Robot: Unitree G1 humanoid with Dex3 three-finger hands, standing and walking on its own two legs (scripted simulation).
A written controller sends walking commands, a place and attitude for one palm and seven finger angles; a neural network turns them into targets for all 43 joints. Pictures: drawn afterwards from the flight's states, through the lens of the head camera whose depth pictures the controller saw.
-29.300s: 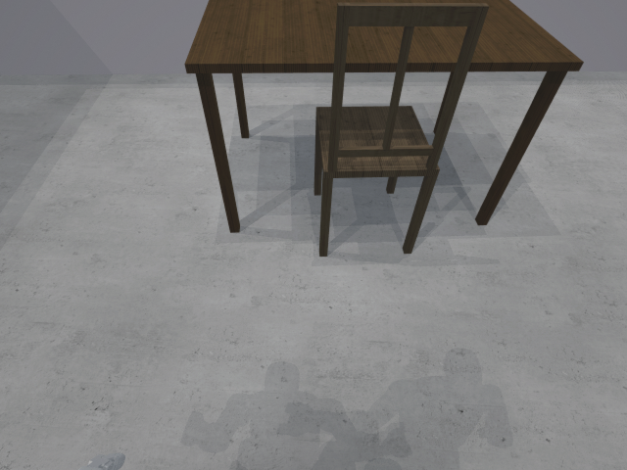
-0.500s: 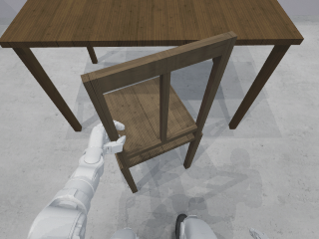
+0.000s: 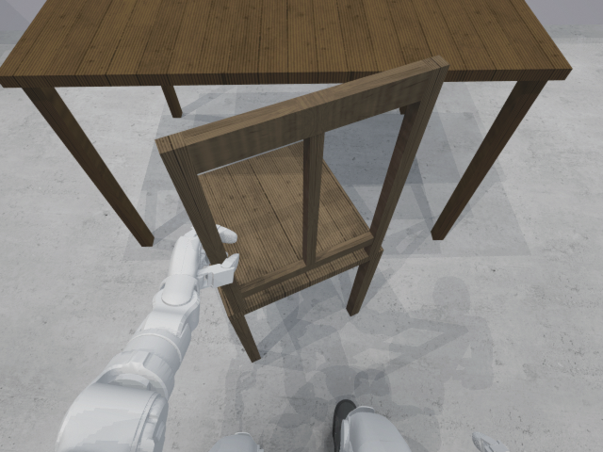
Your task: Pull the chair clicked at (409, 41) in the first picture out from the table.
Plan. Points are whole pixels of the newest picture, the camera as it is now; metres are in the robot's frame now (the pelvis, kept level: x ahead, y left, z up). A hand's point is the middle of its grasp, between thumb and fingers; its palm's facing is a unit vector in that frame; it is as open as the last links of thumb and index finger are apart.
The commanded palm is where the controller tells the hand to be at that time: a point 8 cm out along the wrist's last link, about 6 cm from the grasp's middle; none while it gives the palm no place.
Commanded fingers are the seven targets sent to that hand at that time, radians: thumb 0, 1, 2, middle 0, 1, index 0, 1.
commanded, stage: step backward, pulling the chair out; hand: left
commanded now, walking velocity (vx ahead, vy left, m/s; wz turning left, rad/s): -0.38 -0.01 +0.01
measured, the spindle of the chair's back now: (310, 211) +0.47 -0.01 -0.04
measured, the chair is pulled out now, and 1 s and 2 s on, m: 0.22 0.24 0.24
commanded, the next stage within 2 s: none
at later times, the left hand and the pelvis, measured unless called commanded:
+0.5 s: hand (225, 269) +0.37 +0.12 -0.05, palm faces +0.02 -0.98 -0.21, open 6.0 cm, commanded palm +0.38 +0.17 -0.04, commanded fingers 0.00 0.90 0.90 -0.50 -1.45 -0.50 -1.45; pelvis +0.00 -0.01 +0.00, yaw +0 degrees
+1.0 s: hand (224, 274) +0.36 +0.12 -0.05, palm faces +0.02 -0.98 -0.21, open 5.9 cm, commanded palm +0.37 +0.17 -0.04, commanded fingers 0.00 0.90 0.90 -0.50 -1.45 -0.50 -1.45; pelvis -0.01 +0.00 +0.00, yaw -1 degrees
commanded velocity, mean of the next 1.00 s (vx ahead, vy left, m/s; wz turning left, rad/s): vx -0.38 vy -0.01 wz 0.02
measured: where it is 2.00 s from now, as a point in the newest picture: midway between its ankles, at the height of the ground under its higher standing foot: outside the picture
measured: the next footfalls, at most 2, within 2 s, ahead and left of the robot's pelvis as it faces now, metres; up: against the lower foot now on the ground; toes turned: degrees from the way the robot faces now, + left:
none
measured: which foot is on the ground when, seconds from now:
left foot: down 0.00-1.00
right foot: down 0.00-1.00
